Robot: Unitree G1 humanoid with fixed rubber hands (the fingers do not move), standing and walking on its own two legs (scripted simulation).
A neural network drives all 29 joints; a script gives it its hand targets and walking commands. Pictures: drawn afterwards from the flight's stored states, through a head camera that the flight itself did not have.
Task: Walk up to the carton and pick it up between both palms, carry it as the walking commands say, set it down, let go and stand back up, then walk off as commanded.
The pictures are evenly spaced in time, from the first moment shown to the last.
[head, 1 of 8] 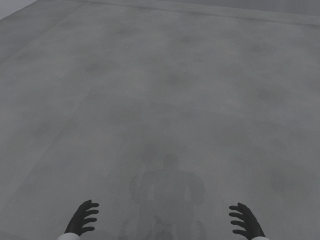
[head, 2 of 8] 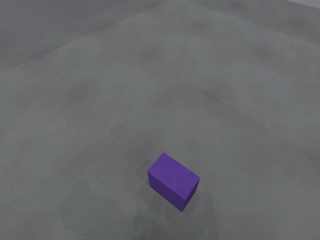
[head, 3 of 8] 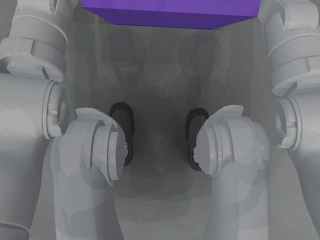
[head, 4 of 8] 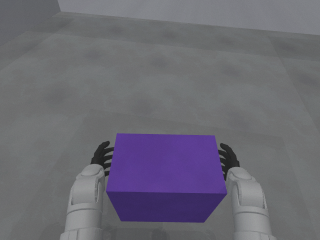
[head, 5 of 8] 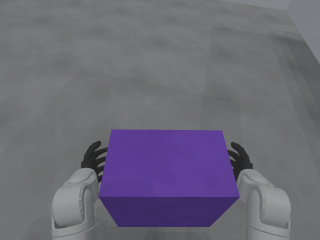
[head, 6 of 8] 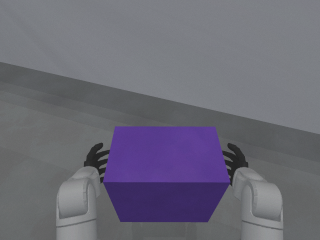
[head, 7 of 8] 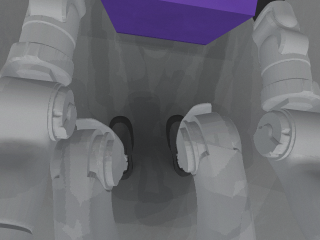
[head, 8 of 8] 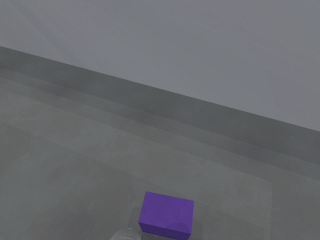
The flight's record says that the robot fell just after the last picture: no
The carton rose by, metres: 0.70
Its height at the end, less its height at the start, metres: +0.00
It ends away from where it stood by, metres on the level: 3.60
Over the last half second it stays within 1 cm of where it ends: yes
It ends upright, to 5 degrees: yes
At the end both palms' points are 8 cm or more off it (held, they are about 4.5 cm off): yes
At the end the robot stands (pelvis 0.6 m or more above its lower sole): yes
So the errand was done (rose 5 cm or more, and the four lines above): yes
